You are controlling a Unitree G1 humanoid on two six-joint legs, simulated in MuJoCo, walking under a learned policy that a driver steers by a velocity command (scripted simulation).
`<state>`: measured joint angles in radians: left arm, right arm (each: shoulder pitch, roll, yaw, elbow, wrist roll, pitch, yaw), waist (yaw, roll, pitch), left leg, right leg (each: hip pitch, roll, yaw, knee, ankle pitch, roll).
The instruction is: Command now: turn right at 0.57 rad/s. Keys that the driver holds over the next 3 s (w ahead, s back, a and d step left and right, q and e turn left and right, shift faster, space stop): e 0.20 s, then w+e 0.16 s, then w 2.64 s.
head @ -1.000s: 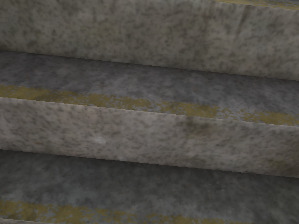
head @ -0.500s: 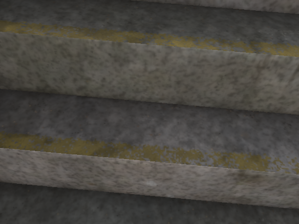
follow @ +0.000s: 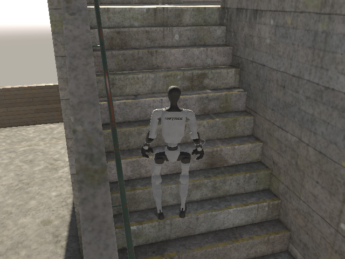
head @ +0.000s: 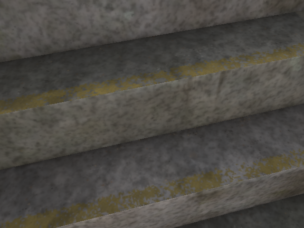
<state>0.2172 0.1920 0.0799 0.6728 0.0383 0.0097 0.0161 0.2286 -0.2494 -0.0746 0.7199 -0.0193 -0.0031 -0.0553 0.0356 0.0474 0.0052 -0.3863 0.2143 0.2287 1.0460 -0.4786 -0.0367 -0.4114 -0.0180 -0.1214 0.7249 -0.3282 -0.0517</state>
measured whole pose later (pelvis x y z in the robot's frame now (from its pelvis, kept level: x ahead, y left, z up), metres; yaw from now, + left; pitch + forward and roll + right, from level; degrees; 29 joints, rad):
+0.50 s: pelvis +0.01 +0.03 +0.01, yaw -16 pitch +3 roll +2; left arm 0.14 0.19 0.07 0.65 0.06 0.01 -0.02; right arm 0.31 -0.17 -0.05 0.70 -0.05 -0.04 -0.07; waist -0.04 -0.10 -0.04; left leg -0.31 -0.03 0.05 0.64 -0.41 0.06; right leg -0.76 0.09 0.14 1.52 -0.33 0.00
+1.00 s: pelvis +0.08 -0.07 +0.03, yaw -15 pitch +4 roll +0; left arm 0.45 0.16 0.05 0.94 0.04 -0.11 0.04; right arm 0.00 -0.15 -0.02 0.65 -0.03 -0.05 0.02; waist 0.09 0.12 -0.07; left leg -0.77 -0.09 -0.02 2.16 -0.10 0.08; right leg -0.35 0.00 -0.13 0.45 -0.17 -0.07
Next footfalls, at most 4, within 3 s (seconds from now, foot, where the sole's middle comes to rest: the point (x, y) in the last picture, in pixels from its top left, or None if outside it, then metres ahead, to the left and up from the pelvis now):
0.36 left None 0.04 0.14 -0.75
0.76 right None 0.14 -0.17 -0.75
1.76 left None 0.24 0.08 -0.51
2.04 right None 0.05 -0.04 -0.75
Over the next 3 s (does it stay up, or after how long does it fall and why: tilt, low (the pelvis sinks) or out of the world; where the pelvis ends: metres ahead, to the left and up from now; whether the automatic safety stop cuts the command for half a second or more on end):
stays up -0.21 0.09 -0.23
